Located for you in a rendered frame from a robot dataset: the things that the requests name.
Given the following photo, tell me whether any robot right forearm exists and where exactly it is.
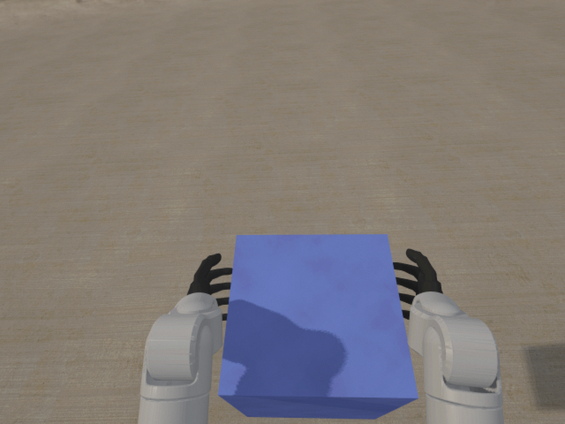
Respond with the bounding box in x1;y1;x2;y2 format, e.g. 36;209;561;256
407;291;504;424

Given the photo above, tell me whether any carton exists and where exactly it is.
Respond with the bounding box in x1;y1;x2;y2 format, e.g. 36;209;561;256
218;234;418;420

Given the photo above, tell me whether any left robot hand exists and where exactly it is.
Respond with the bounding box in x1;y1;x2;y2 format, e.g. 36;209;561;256
187;254;232;321

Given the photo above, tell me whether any robot left forearm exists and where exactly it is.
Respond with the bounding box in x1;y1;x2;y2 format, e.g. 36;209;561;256
138;292;222;424

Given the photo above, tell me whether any right robot hand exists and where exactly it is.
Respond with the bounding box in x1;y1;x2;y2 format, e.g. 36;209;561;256
393;249;443;320

